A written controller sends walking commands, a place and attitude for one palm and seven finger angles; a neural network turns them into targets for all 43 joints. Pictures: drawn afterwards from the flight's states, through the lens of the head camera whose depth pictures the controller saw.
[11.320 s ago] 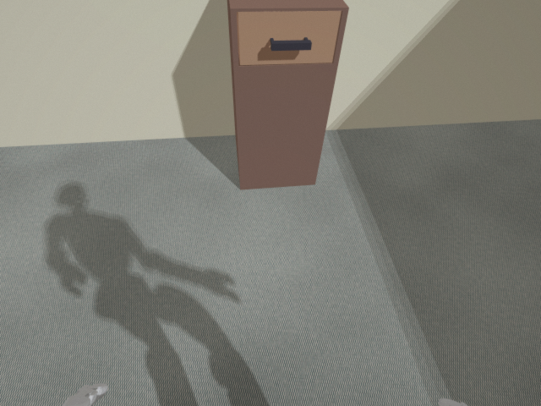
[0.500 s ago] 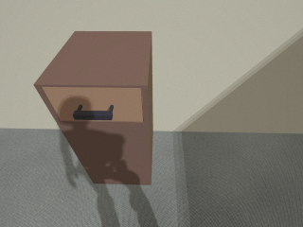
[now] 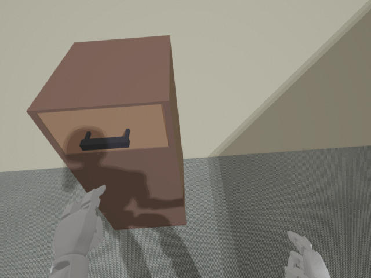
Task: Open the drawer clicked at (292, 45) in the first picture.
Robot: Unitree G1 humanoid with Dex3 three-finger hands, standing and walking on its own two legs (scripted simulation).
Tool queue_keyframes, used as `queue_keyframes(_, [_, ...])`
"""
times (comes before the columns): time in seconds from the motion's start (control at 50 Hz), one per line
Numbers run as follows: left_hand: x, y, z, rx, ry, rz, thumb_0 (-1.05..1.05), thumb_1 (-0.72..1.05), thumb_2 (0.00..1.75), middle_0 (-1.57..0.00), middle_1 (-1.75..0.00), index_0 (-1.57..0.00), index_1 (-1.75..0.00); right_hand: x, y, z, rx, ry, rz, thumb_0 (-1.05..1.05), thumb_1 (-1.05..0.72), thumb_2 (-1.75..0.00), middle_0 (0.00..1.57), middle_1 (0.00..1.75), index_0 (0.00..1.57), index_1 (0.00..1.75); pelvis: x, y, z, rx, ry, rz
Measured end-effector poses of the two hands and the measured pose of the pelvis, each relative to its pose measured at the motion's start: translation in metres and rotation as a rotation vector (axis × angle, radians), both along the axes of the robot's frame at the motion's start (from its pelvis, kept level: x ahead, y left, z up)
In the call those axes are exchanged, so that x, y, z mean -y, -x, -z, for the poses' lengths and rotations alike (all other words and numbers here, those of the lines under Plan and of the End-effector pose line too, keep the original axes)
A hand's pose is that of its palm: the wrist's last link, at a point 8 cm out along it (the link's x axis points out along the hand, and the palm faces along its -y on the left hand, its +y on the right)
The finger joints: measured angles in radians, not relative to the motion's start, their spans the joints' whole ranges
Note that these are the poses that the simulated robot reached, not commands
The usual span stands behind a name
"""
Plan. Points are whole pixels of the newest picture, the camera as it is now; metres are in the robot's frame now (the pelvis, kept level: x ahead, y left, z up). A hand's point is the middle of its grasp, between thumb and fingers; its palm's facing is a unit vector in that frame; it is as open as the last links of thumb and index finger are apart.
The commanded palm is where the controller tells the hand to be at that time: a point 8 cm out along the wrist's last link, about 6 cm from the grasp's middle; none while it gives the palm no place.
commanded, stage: raise the hand with hooked fingers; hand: left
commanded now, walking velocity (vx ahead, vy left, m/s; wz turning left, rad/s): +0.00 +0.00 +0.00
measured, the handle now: (106, 138) +0.50 +0.26 +0.00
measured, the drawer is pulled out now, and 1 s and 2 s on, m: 0.00 0.00 0.00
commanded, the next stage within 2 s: move the hooked fingers above the handle in 1.62 s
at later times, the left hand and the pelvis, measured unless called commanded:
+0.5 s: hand (93, 218) +0.25 +0.21 +0.02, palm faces +0.06 -0.09 -0.99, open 10.7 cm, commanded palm +0.20 +0.22 +0.06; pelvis +0.02 -0.04 -0.01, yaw +1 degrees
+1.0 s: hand (82, 183) +0.29 +0.23 +0.09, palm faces +0.11 -0.08 -0.99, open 13.4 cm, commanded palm +0.27 +0.23 +0.14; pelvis +0.02 -0.01 +0.01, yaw +1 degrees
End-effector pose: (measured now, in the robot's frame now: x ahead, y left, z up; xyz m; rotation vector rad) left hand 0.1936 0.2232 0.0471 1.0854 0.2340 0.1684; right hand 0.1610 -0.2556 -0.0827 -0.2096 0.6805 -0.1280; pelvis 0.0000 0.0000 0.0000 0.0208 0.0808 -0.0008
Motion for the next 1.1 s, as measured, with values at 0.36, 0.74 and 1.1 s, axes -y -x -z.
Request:
queue_keyframes(0.36, [0.0, 0.027, 0.001, 0.124, -0.434, 0.032, 0.01, 0.34, 0.66, -0.27, -0.66, -0.26, -0.65, -0.047, -0.116, 0.001, 0.019, -0.028, -0.316, 0.0, -0.91, -0.9, 0.2, 0.3, 0.2, 0.3, 0.039, -0.006, 0.029, -0.081, 0.009, -0.065])
queue_keyframes(0.74, [0.006, -0.031, -0.047, 0.08, -0.404, 0.13, 0.0, -0.09, 0.47, -0.3, -0.94, -0.29, -0.93, 0.021, -0.024, 0.025, -0.265, 0.013, -0.055, 0.01, -0.91, -0.9, 0.2, 0.3, 0.2, 0.3, 0.031, -0.022, -0.001, -0.033, 0.004, -0.017])
queue_keyframes(1.1, [-0.015, -0.08, -0.102, 0.103, -0.409, 0.101, 0.0, -0.45, 0.32, -0.32, -1.17, -0.31, -1.17, -0.052, -0.069, -0.016, -0.073, -0.089, -0.128, 0.01, -0.91, -0.9, 0.2, 0.3, 0.2, 0.3, 0.008, -0.014, -0.014, 0.064, 0.014, -0.025])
